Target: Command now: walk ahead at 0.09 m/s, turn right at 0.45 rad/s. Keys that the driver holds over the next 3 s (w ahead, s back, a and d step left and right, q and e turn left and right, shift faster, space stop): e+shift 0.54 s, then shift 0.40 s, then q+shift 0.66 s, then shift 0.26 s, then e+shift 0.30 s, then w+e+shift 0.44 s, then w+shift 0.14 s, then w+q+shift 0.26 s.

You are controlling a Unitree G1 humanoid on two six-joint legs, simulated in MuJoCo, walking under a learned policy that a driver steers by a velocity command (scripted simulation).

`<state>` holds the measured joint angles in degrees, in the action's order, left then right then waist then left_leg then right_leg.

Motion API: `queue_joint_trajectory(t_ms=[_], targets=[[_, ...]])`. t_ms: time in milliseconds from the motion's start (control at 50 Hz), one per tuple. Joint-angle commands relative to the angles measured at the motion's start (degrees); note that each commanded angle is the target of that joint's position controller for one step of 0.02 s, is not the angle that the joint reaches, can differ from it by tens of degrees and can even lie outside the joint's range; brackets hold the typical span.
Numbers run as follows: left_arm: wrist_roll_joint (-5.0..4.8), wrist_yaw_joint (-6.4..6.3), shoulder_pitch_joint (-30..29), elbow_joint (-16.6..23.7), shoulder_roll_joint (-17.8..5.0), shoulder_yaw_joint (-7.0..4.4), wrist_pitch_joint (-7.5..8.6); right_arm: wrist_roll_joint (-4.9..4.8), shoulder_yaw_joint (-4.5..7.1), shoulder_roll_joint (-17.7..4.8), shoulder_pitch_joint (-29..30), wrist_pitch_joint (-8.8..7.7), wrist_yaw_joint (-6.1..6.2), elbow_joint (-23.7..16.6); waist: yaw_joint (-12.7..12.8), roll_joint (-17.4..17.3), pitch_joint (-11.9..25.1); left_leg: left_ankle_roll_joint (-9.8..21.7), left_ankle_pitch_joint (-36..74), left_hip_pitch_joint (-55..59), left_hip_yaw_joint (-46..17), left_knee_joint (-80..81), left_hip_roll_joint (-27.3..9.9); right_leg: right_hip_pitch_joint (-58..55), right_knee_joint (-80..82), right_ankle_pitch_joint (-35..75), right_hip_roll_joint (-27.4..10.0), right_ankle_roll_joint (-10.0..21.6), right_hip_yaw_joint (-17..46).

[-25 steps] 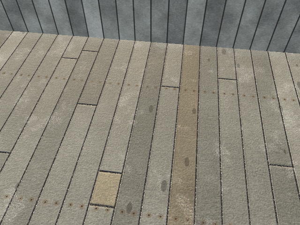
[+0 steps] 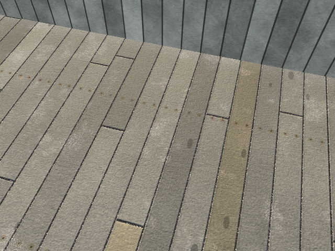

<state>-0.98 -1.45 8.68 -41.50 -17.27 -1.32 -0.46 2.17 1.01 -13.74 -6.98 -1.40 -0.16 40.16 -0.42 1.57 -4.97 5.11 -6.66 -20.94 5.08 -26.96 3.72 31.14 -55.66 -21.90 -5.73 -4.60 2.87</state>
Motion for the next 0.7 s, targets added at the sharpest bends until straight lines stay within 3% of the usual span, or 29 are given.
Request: queue_joint_trajectory(t_ms=[20,60,120,180,200,220,240,260,280,300,320,340,400,460,540,600,640,660,680,700], targets=[[-0.36,-0.01,3.5,2.6,-6.0,-2.01,-1.23,-0.44,3.96,-11.0,1.7,0.46,1.70,-3.1,0.1,-5.0,11.6,11.1,8.6,4.3,-10.0,11.6,-19.2,-7.2,0.5,3.8,-1.3,-0.2,-1.5],[-0.22,0.17,1.6,3.8,-6.1,-2.39,-2.12,-0.75,4.11,-10.7,2.0,1.15,2.00,-2.6,-0.4,-6.5,9.4,10.1,1.6,4.9,-9.1,12.6,-19.7,-6.1,2.5,3.3,-1.3,0.3,-2.5],[-0.05,1.05,1.0,4.6,-5.7,-2.70,-2.36,-1.26,4.64,-10.9,1.8,1.68,2.00,-1.7,-0.5,-7.0,9.1,8.8,3.4,8.6,-7.1,10.8,-21.2,-7.1,7.7,1.5,-0.7,1.7,-4.5],[0.06,2.21,5.3,3.6,-5.6,-3.55,-2.36,-2.85,5.17,-11.2,3.1,2.21,2.04,-1.2,2.3,-6.8,10.6,4.5,6.0,10.4,-2.7,4.0,-20.5,-14.3,21.2,6.8,2.3,4.8,-7.7],[0.43,2.12,7.6,2.9,-7.2,-4.43,-2.40,-3.45,5.11,-9.8,1.3,2.35,1.96,-0.2,2.9,-4.0,9.6,0.9,1.0,7.9,0.0,-1.9,-17.7,-18.0,27.6,11.6,3.3,7.1,-5.5],[0.59,1.21,9.5,3.3,-13.3,-6.18,-2.27,-2.34,4.91,-7.8,-0.9,2.46,1.76,-0.2,1.7,9.3,7.5,-5.1,-12.1,-2.8,5.3,-16.4,-11.3,-23.7,34.4,28.5,-6.0,12.0,9.9],[1.86,1.06,8.2,5.1,-19.0,-7.15,-1.49,-0.61,4.55,-7.2,4.9,2.08,2.03,-4.5,2.1,19.1,5.4,-9.2,-29.9,-20.9,1.6,-28.3,-0.8,-27.4,37.3,36.4,-16.1,23.0,30.4],[2.95,1.40,9.1,5.6,-15.8,-6.64,-0.13,-0.29,4.89,-8.8,9.5,1.68,2.10,-5.1,4.8,10.8,8.7,-8.2,-30.0,-22.2,-7.6,-36.7,-1.4,-28.0,37.6,35.8,-14.9,24.2,28.6],[2.52,1.29,7.2,5.6,-14.7,-6.45,0.92,-1.40,5.12,-8.7,8.5,1.61,2.10,-4.8,2.6,8.0,9.3,-7.2,-25.0,-22.5,-10.0,-38.3,-2.1,-28.6,36.5,35.5,-11.7,21.2,24.2],[0.99,1.01,4.3,6.3,-13.3,-6.42,1.13,-1.58,5.36,-9.0,5.9,1.65,2.54,-3.1,0.8,4.5,9.8,-7.1,-21.0,-22.1,-10.6,-37.4,-2.9,-28.6,35.1,34.6,-9.2,18.2,20.8],[-0.22,0.45,2.5,7.1,-11.7,-5.92,0.72,-0.91,5.42,-9.5,5.7,1.71,2.91,-2.8,0.5,3.3,10.1,-7.4,-18.4,-21.8,-11.1,-36.5,-3.4,-28.0,35.0,34.2,-8.7,17.1,19.8],[-0.40,-0.08,2.7,7.6,-11.2,-5.71,0.44,-1.19,5.41,-9.2,6.3,1.39,2.72,-3.0,0.2,5.4,10.6,-8.0,-17.3,-18.6,-11.2,-36.0,-2.7,-26.3,33.9,39.2,-7.4,17.3,19.1],[-0.24,-1.20,3.2,8.4,-11.1,-6.10,-0.64,-2.27,4.82,-7.5,6.1,0.58,2.26,-2.5,0.3,4.9,13.1,-9.4,-12.9,-16.8,-11.5,-28.0,-0.3,-29.1,32.3,39.4,-4.2,15.8,18.6],[-0.50,-1.71,3.4,9.4,-12.1,-6.61,-1.33,-2.41,4.42,-7.1,7.6,0.39,1.73,-2.4,1.1,5.8,13.1,-10.2,-11.2,-14.1,-12.6,-20.0,1.0,-28.7,31.6,36.1,-3.4,15.4,21.8],[-0.35,-1.49,2.2,10.9,-12.4,-6.95,-2.08,-2.70,4.72,-8.3,7.6,-0.05,0.99,-2.1,1.5,8.5,12.0,-9.9,-10.8,-8.8,-13.7,-13.0,2.1,-25.3,31.3,32.3,-2.1,14.9,26.9],[-0.18,-1.23,0.7,11.8,-11.3,-6.52,-2.32,-2.66,5.06,-9.5,4.8,-0.59,0.27,-1.2,1.5,10.0,13.3,-8.7,-10.2,-3.3,-12.8,-7.4,0.5,-25.5,28.9,34.9,-1.9,14.2,27.7],[-0.47,-1.10,-0.9,12.1,-10.3,-5.87,-2.51,-2.48,5.30,-9.4,2.4,-0.95,-0.21,-0.4,0.1,9.2,12.8,-7.2,-2.4,4.5,-10.8,2.6,-0.5,-22.4,26.9,30.6,0.4,12.6,27.2],[-0.18,-1.01,0.2,11.9,-9.0,-5.36,-2.47,-2.09,5.54,-10.1,2.0,-0.93,-0.15,-0.3,0.5,6.9,12.5,-5.7,3.7,9.8,-12.6,6.1,-3.6,-19.2,25.1,22.5,2.6,10.8,25.8],[1.02,-0.68,3.9,11.4,-6.1,-4.36,-2.35,-1.14,5.81,-12.9,3.0,-0.62,0.12,-1.5,2.8,-4.6,13.5,-1.4,11.6,15.3,-23.7,8.1,-14.1,-14.0,15.4,3.2,8.5,8.1,19.4],[0.73,-0.68,5.0,12.7,-7.3,-4.62,-1.89,0.31,6.18,-15.5,2.1,-0.19,0.19,-0.9,3.9,-16.4,9.8,9.3,21.8,15.5,-36.3,9.1,-23.4,-3.4,4.5,-18.3,16.6,4.5,11.8]])
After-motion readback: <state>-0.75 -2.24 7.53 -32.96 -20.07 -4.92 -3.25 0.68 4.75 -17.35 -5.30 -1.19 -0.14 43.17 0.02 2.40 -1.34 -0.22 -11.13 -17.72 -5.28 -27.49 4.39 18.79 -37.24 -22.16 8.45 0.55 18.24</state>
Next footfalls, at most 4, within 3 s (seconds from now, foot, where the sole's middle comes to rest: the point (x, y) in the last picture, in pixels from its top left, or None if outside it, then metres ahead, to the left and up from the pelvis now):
0.20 right None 0.05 -0.17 -0.77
0.68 left None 0.19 0.00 -0.77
1.00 right None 0.01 -0.19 -0.77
1.36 left None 0.17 0.03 -0.77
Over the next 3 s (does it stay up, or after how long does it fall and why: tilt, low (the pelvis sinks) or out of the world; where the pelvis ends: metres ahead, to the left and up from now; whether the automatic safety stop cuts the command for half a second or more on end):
stays up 0.50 -0.32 0.00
